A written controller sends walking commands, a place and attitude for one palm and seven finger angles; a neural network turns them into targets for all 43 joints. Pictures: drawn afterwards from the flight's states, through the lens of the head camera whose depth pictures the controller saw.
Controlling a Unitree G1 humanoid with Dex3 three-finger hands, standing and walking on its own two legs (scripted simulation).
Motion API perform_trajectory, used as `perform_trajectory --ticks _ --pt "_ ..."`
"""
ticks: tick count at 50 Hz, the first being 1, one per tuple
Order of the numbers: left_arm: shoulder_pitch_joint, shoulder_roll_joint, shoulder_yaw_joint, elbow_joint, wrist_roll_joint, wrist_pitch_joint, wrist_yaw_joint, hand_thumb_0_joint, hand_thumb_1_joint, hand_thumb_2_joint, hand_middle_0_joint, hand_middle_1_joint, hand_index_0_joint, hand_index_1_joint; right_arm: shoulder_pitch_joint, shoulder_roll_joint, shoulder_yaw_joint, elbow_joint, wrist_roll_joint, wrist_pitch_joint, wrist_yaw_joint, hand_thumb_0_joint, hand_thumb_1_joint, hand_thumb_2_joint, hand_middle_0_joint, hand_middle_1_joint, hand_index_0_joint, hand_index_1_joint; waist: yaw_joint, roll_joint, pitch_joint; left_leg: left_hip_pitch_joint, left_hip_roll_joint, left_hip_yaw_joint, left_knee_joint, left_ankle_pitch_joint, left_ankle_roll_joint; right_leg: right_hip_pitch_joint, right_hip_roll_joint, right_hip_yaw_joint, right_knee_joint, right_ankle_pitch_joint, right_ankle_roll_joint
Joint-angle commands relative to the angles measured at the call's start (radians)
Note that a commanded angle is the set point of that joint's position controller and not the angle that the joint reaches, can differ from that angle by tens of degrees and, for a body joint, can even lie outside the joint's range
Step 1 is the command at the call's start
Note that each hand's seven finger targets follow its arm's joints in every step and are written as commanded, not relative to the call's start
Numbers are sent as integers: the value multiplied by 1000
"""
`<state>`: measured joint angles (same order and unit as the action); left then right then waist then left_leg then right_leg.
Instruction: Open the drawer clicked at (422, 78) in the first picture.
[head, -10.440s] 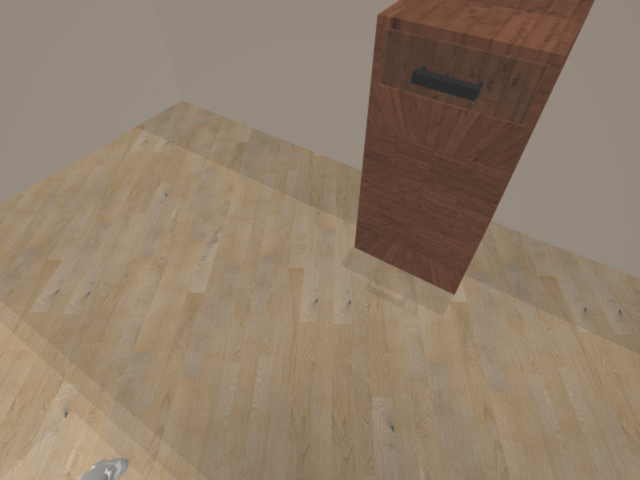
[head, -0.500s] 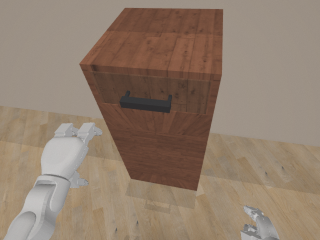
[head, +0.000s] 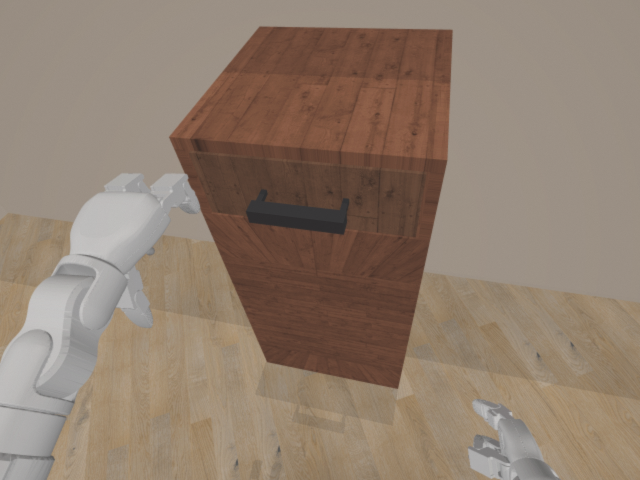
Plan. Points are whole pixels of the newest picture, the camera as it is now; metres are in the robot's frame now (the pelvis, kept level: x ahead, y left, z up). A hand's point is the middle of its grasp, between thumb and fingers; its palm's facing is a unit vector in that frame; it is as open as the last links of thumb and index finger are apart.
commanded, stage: raise the hand with hooked fingers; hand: left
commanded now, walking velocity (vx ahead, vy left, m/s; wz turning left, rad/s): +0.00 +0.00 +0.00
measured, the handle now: (300, 207) +0.52 +0.11 +0.02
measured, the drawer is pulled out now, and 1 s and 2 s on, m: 0.00 0.00 0.00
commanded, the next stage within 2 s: move the hooked fingers above the handle in 0.30 s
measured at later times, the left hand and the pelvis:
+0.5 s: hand (136, 270) +0.30 +0.25 +0.13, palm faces +0.06 -0.06 -1.00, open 13.9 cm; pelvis -0.02 +0.02 +0.00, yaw +1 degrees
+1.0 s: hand (217, 248) +0.35 +0.18 +0.11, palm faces +0.02 -0.06 -1.00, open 13.9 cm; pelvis -0.02 +0.01 +0.00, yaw +0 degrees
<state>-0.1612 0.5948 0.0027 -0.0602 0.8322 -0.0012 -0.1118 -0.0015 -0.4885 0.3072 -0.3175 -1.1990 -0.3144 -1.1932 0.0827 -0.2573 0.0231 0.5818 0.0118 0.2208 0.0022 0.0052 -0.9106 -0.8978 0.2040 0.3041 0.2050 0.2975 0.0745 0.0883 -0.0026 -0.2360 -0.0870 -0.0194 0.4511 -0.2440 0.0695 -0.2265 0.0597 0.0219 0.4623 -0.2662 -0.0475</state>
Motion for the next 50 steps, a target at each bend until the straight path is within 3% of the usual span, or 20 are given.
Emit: perform_trajectory --ticks 1,4,9,13,17,20,22,27,32,35,37,39,44,50 --pt "-184 214 157 -168 -23 -22 15 0 -500 300 -300 -1200 -300 -1200 -93 -115 -44 -159 -2 -39 3 0 -900 -900 200 300 200 300 13 -91 -266 71 48 -8 -24 374 -31 138 -50 30 -30 358 10" --pt "-199 215 159 -183 -21 -45 23 0 -500 300 -300 -1200 -300 -1200 -91 -115 -45 -161 -3 -44 6 0 -900 -900 200 300 200 300 11 -91 -259 64 50 -7 -29 325 -30 120 -49 28 -36 296 9" --pt "-263 249 190 -237 -9 -91 77 0 -500 300 -300 -1200 -300 -1200 -84 -112 -52 -147 -4 -57 0 0 -900 -900 200 300 200 300 12 -35 -288 96 56 -24 -32 303 -38 86 -44 22 -37 218 3" --pt "-260 255 204 -207 -8 -87 110 0 -500 300 -300 -1200 -300 -1200 -81 -115 -57 -134 3 -59 0 0 -900 -900 200 300 200 300 15 -19 -283 104 62 -35 -39 293 -46 68 -35 15 -42 185 -1" --pt "-254 221 156 -166 1 -58 106 0 -500 300 -300 -1200 -300 -1200 -84 -114 -55 -130 7 -49 -1 0 -900 -900 200 300 200 300 6 -38 -252 99 67 -39 -52 276 -53 48 -38 2 -43 155 -1" --pt "-244 218 143 -182 0 -49 85 0 -500 300 -300 -1200 -300 -1200 -83 -116 -54 -133 6 -49 3 0 -900 -900 200 300 200 300 7 -37 -269 110 71 -45 -54 298 -57 61 -39 -2 -42 161 -1" --pt "-291 143 62 -193 -1 -50 71 0 -500 300 -300 -1200 -300 -1200 -81 -111 -55 -134 6 -50 3 0 -900 -900 200 300 200 300 -13 -51 -253 126 74 -47 -52 289 -58 21 -38 -7 -46 149 3" --pt "-384 102 6 -158 32 -58 80 0 -500 300 -300 -1200 -300 -1200 -73 -104 -51 -122 5 -49 1 0 -900 -900 200 300 200 300 -22 -56 -229 121 81 -63 -60 235 -70 -25 -32 -16 -38 101 -2" --pt "-469 147 51 -87 71 -49 139 0 -500 300 -300 -1200 -300 -1200 -67 -97 -46 -108 2 -46 -2 0 -900 -900 200 300 200 300 6 -40 -294 111 74 -59 -60 228 -78 14 -29 -11 -21 101 -14" --pt "-524 85 -10 -35 70 -23 154 0 -500 300 -300 -1200 -300 -1200 -62 -91 -46 -101 7 -43 2 0 -900 -900 200 300 200 300 -7 -39 -294 114 78 -53 -57 232 -80 -2 -30 -16 -17 102 -14" --pt "-520 108 5 0 81 -4 157 0 -500 300 -300 -1200 -300 -1200 -64 -98 -44 -100 9 -37 0 0 -900 -900 200 300 200 300 -3 -55 -300 101 74 -44 -56 242 -77 15 -31 -7 -21 114 -15" --pt "-516 67 -34 28 80 14 146 0 -500 300 -300 -1200 -300 -1200 -62 -96 -42 -105 11 -33 3 0 -900 -900 200 300 200 300 -11 -81 -297 92 74 -39 -50 260 -72 23 -33 -7 -20 132 -14" --pt "-563 11 -103 10 86 17 119 0 -500 300 -300 -1200 -300 -1200 -48 -97 -51 -116 14 -29 5 0 -900 -900 200 300 200 300 -26 -68 -312 111 74 -37 -33 282 -66 3 -34 -3 -14 147 -13" --pt "-641 65 -49 110 94 -1 154 0 -500 300 -300 -1200 -300 -1200 -20 -104 -52 -95 17 -28 -11 0 -900 -900 200 300 200 300 -27 -109 -297 59 63 -20 -24 232 -46 9 -36 10 -10 147 -12"
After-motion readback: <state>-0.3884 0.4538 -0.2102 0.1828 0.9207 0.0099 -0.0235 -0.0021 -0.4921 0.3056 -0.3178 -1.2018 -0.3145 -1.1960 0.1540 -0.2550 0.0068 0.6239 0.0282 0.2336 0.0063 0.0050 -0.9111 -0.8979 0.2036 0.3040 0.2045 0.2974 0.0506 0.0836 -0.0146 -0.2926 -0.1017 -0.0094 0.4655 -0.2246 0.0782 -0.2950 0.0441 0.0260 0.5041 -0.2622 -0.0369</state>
